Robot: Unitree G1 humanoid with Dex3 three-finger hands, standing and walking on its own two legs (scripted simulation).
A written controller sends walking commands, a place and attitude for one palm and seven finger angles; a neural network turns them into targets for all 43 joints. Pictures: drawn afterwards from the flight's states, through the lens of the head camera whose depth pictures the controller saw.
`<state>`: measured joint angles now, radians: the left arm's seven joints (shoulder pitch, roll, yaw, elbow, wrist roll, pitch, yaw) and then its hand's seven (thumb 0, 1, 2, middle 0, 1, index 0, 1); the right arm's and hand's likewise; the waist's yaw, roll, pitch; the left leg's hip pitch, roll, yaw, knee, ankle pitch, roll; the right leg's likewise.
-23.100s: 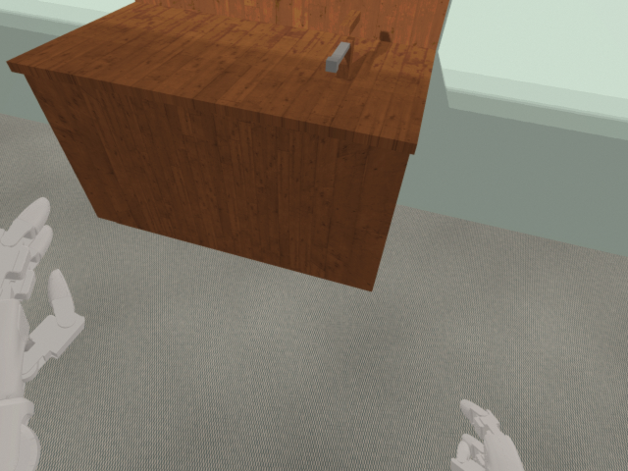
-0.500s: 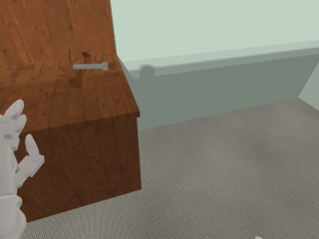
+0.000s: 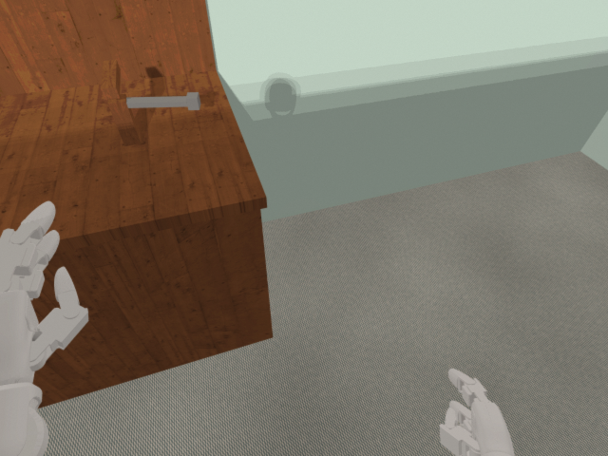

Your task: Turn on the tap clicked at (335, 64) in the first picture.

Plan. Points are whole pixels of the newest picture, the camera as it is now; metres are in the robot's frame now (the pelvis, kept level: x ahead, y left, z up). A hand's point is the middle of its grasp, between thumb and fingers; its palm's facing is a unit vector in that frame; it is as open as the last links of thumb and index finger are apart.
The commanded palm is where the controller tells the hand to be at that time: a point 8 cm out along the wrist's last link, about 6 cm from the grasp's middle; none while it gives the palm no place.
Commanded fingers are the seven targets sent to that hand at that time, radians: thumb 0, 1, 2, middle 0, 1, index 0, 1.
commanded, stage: stand and wait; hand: left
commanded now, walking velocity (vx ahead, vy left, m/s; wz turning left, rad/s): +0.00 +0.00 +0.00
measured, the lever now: (193, 101) +0.78 +0.31 +0.07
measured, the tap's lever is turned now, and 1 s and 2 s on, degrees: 76 76 76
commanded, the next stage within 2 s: none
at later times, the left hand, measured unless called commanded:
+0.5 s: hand (56, 328) +0.20 +0.26 +0.15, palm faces +0.41 -0.85 -0.34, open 7.4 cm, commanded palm +0.14 +0.29 +0.18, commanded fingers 0.00 0.90 0.90 -0.20 -0.30 -0.20 -0.30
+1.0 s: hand (36, 342) +0.18 +0.27 +0.15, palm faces +0.43 -0.84 -0.33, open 7.4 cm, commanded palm +0.13 +0.30 +0.18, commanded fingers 0.00 0.90 0.90 -0.20 -0.30 -0.20 -0.30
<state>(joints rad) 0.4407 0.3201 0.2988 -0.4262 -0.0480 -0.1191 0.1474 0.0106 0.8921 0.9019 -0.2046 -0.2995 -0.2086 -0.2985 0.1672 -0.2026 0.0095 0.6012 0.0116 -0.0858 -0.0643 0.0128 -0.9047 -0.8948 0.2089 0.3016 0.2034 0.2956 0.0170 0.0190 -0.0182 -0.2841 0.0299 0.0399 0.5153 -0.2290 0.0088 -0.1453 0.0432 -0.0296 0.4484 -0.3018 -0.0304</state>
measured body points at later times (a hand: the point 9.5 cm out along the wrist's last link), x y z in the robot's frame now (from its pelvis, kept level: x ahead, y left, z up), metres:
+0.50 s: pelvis -0.02 +0.01 +0.00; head -0.02 +0.02 +0.45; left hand +0.17 +0.30 +0.17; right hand +0.15 -0.22 -0.07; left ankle +0.03 +0.11 -0.74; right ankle -0.04 -0.10 -0.74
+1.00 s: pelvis -0.03 +0.02 +0.01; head -0.04 +0.03 +0.46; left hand +0.15 +0.31 +0.17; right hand +0.15 -0.21 -0.06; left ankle +0.03 +0.11 -0.74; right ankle -0.04 -0.10 -0.74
